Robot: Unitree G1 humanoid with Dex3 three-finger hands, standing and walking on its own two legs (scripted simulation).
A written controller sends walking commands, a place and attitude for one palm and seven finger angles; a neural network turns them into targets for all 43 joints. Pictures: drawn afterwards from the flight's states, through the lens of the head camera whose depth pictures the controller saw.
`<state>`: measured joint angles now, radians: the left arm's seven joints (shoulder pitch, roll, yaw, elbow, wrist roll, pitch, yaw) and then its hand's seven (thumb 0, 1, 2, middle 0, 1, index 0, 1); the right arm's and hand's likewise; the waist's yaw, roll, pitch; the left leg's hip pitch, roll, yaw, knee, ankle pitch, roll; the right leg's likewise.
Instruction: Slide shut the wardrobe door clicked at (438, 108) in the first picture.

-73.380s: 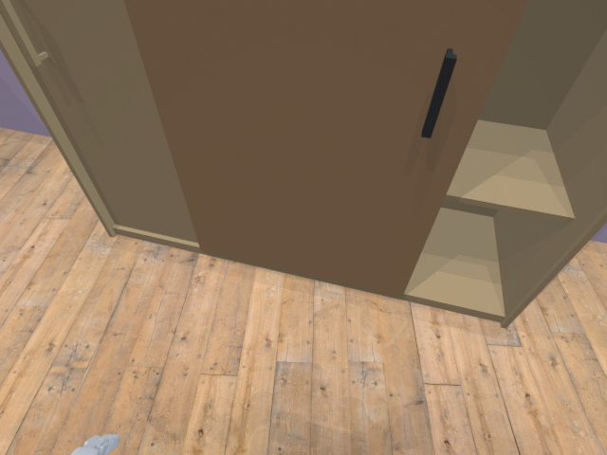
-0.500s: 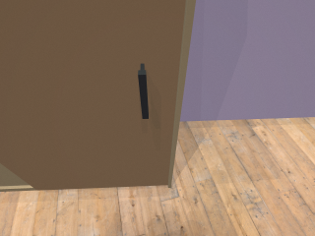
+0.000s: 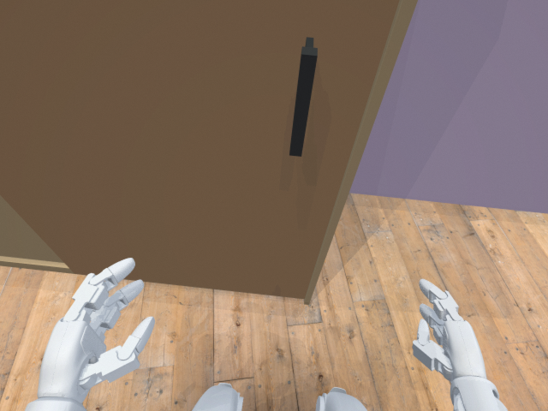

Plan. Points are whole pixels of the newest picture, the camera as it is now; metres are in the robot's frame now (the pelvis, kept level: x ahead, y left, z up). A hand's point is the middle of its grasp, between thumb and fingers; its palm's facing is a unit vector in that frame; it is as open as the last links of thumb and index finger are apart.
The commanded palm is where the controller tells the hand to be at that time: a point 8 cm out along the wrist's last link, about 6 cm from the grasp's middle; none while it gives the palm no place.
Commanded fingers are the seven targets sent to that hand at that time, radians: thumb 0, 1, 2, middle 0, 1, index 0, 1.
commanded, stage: raise the hand with hooked fingers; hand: left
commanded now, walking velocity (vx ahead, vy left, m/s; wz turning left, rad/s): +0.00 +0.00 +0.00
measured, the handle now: (302, 101) +0.53 +0.03 +0.17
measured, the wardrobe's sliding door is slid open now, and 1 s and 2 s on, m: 0.00 0.00 0.00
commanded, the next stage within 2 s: move the hooked fingers beside the handle in 1.60 s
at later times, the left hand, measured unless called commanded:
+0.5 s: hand (105, 266) +0.25 +0.24 +0.11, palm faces +0.06 -1.00 -0.06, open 12.0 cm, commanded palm +0.22 +0.29 +0.13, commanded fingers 0.00 -0.29 0.39 -0.28 -1.07 -0.28 -1.07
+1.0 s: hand (60, 197) +0.29 +0.28 +0.18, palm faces +0.11 -0.99 -0.05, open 13.9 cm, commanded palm +0.26 +0.32 +0.19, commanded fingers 0.00 -0.50 0.30 -0.30 -1.20 -0.30 -1.20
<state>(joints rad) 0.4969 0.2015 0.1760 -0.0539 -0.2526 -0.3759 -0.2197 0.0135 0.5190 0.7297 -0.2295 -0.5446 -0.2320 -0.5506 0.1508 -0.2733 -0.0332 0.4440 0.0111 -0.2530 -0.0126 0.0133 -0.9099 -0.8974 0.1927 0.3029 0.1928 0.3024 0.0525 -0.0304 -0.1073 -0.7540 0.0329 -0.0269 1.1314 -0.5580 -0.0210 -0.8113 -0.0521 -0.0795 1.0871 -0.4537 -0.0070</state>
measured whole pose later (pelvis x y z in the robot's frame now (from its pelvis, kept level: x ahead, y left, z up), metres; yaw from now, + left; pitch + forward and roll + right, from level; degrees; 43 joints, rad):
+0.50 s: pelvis +0.01 +0.02 +0.03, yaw +0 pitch +7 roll -2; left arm 0.31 0.29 0.29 -0.03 -0.31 -0.21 -0.28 0.00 -0.06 0.48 -0.27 -0.92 -0.27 -0.92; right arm 0.30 -0.29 0.02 0.60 0.03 -0.30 -0.06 0.02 -0.90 -0.90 0.20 0.30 0.20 0.30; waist 0.00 0.02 -0.08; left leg -0.58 0.03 -0.01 0.93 -0.49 0.00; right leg -0.62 -0.05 -0.07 0.87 -0.37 0.02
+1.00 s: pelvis +0.02 +0.01 +0.06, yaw +0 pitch +1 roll -1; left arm 0.02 0.37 0.42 0.18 -0.33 -0.06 -0.40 -0.01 -0.48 0.30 -0.30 -1.19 -0.30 -1.19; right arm 0.25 -0.25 0.08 0.62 0.04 -0.28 -0.10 0.02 -0.90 -0.90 0.20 0.30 0.20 0.30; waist 0.04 0.04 -0.04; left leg -0.33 0.03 -0.01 0.71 -0.40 -0.01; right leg -0.38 -0.04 -0.08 0.66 -0.30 0.01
